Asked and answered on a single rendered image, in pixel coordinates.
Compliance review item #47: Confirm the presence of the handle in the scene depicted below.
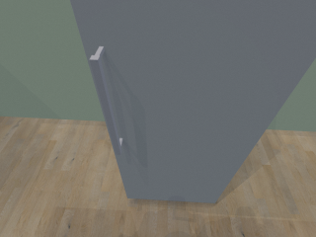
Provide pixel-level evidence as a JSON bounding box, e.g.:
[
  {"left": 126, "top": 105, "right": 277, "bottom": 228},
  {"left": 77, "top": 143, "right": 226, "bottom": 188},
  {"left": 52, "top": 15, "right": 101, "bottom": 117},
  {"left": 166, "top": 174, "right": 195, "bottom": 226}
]
[{"left": 89, "top": 46, "right": 123, "bottom": 155}]

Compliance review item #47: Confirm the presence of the fridge door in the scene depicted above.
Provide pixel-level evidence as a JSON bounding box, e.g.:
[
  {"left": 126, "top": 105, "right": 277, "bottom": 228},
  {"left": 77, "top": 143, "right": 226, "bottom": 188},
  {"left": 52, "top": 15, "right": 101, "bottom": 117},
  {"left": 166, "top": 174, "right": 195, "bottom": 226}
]
[{"left": 70, "top": 0, "right": 316, "bottom": 203}]

